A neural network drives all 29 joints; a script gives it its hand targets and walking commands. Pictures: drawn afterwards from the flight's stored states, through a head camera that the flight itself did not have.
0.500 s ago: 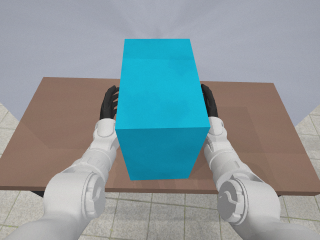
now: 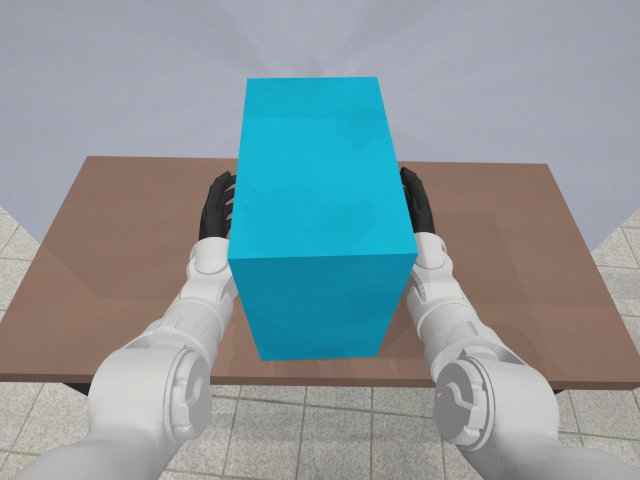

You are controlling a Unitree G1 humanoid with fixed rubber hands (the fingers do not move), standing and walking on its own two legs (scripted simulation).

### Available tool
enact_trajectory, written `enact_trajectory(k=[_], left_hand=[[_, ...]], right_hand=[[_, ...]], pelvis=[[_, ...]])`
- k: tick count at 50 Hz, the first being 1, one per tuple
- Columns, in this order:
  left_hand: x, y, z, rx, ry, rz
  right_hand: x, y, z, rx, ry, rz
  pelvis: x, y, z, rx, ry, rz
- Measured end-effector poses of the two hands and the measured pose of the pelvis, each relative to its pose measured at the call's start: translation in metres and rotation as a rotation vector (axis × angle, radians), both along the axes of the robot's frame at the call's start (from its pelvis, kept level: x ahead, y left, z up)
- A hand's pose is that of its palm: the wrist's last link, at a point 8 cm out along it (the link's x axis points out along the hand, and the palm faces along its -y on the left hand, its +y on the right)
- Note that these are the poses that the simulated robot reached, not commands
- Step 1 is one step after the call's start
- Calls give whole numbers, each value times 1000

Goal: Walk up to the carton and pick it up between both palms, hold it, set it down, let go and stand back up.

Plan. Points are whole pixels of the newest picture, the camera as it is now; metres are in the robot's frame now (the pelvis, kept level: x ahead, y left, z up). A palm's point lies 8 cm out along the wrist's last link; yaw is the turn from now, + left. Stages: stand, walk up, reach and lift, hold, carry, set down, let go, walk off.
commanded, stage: reach and lift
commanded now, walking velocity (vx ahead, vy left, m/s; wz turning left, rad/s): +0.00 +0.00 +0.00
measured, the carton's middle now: (315, 226) +0.45 +0.01 +0.03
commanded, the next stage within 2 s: none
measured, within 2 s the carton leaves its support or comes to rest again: leaves its support in 0.50 s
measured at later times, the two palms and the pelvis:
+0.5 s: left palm (211, 244) +0.41 +0.14 +0.05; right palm (415, 230) +0.42 -0.12 +0.07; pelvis +0.00 +0.00 +0.00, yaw +0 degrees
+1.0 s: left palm (198, 231) +0.39 +0.14 +0.10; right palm (424, 226) +0.39 -0.12 +0.10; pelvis -0.02 +0.01 +0.00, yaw +0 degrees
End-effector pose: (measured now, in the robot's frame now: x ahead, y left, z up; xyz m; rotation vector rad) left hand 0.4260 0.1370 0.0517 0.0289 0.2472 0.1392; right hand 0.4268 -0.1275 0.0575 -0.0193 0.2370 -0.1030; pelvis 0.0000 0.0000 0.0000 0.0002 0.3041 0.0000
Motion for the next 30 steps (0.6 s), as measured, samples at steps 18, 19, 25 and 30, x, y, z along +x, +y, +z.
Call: enact_trajectory(k=[18,19,25,30], left_hand=[[-9,3,1,-11,-9,16],[-10,3,0,-15,-9,18],[-19,4,2,-44,-10,38],[-21,3,13,-60,-35,43]], right_hand=[[-5,3,4,-4,-7,7],[-6,4,4,-8,-7,9],[-11,5,10,-35,-8,27],[-13,4,22,-43,-32,27]], pelvis=[[1,1,0,-1,1,0],[1,1,0,-1,1,0],[-2,1,0,-1,-2,0],[-5,0,0,-1,-7,1]])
